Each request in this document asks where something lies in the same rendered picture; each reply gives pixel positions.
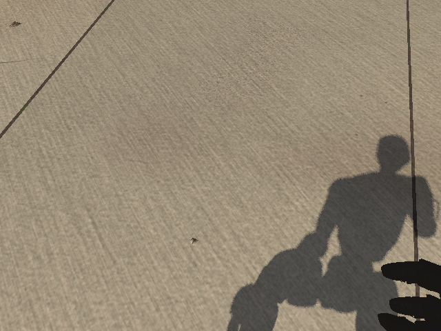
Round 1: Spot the right robot hand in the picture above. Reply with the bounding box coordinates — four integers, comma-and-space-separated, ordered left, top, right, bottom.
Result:
378, 259, 441, 331

